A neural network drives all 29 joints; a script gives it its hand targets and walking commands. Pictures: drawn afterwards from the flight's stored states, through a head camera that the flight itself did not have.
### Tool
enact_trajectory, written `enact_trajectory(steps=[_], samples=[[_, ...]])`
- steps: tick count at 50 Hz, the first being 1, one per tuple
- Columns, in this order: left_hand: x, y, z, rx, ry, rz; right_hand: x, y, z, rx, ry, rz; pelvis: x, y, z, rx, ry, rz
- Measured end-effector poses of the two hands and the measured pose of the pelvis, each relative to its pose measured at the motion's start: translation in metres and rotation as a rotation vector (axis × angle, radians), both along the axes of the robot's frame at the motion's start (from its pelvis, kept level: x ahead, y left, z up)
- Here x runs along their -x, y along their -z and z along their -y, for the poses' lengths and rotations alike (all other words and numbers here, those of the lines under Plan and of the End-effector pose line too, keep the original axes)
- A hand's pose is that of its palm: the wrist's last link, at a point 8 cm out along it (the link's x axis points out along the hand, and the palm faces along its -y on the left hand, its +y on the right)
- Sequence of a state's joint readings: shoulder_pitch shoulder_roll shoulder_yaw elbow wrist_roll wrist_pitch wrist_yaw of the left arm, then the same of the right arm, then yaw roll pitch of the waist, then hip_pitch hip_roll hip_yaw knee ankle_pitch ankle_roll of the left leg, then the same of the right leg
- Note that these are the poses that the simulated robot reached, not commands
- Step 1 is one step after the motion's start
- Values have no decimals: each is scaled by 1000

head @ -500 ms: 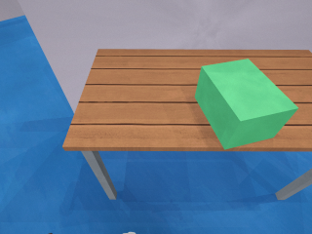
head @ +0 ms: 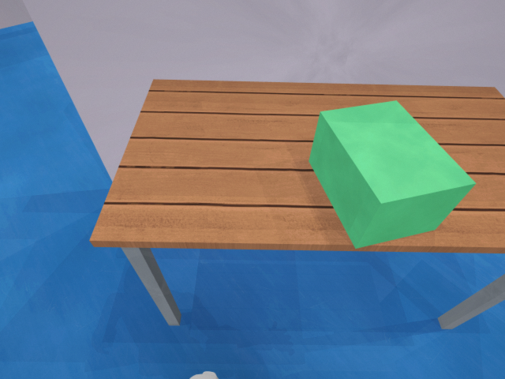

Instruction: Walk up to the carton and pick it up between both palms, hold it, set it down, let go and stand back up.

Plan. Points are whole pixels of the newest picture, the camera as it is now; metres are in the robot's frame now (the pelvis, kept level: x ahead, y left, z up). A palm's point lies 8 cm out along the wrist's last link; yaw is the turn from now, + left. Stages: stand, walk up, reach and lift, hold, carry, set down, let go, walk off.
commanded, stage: walk up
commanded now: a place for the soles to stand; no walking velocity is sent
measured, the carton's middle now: (377, 170) +0.53 -0.24 +0.00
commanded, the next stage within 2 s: none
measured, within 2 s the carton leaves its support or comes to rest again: neither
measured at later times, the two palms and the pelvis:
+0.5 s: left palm out of the picture +0.11 +0.29 -0.11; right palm out of the picture +0.11 -0.34 -0.09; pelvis +0.03 -0.02 +0.00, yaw +1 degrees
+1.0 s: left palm out of the picture +0.11 +0.27 -0.11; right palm out of the picture +0.12 -0.38 -0.10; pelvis +0.05 -0.05 +0.00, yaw +1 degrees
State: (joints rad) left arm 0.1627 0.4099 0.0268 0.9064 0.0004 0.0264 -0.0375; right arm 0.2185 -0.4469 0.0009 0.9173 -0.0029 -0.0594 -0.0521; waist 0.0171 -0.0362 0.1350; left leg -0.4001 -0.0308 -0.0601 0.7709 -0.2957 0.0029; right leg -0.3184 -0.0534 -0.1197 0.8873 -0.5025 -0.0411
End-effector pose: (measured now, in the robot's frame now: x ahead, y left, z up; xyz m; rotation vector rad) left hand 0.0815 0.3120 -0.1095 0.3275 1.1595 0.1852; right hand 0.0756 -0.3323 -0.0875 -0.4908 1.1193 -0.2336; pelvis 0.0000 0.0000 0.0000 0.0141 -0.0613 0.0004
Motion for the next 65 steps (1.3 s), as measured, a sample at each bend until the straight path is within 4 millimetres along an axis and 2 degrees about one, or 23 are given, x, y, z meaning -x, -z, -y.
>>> enact_trajectory(steps=[5, 9, 13, 17, 24, 33, 42, 47, 52, 54, 60, 65], samples=[[0, 1, 9, 6, -9, -8, 0, -2, 8, 4, -3, -11, -2, -1, 8, -7, -7, -8], [3, 3, 20, -6, -14, -3, -5, 6, 21, -4, -7, -3, -4, 5, 21, -15, -9, 2], [0, -5, 25, -13, -16, -4, -13, 5, 19, -32, 2, 7, -12, -2, 27, -16, -6, 15], [-10, -11, 23, -18, -10, -1, -21, 5, 16, -50, -3, -12, -22, -5, 26, -15, -8, -2], [-23, -4, 17, -5, -13, -9, -33, 4, 5, -47, -4, -17, -34, -4, 18, -4, -10, -12], [-21, -3, 27, -24, -25, 4, -39, 11, 18, -54, -11, -4, -35, 1, 32, -8, -16, 13], [-31, 0, 22, -7, -28, -6, -44, 4, 19, -24, -13, -17, -46, 0, 25, 0, -18, 8], [-33, 1, 34, -5, -30, -19, -44, 2, 33, -8, -7, -28, -49, -1, 37, -11, -19, -3], [-30, 5, 55, -19, -40, -18, -51, 14, 59, -6, -18, -21, -50, 9, 60, -26, -25, 5], [-28, 3, 62, -20, -45, -22, -55, 14, 64, -12, -20, -18, -53, 7, 67, -24, -27, 13], [-39, -19, 67, -46, -42, -15, -69, 9, 70, -41, -23, -18, -67, -6, 76, -30, -27, 17], [-48, -23, 65, -51, -42, -25, -79, 9, 67, -48, -24, -32, -78, -9, 74, -28, -28, 5]])
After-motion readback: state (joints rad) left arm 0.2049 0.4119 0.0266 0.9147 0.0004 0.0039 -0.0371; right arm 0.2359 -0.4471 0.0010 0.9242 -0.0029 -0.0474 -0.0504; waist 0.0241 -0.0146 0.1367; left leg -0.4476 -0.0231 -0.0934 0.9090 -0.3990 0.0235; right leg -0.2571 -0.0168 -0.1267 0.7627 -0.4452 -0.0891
